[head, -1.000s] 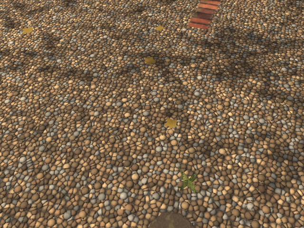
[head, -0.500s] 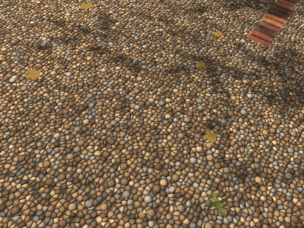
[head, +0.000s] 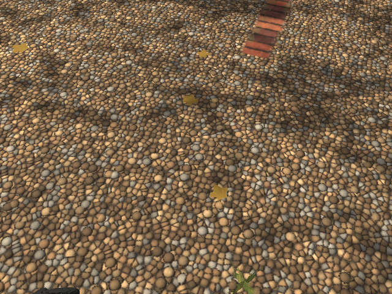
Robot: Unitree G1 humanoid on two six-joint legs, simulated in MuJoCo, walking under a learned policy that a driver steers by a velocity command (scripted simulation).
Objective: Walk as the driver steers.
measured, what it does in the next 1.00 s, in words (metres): walks ahead: right foot, then left foot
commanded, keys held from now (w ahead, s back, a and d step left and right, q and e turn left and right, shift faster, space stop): w+e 0.14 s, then no key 0.86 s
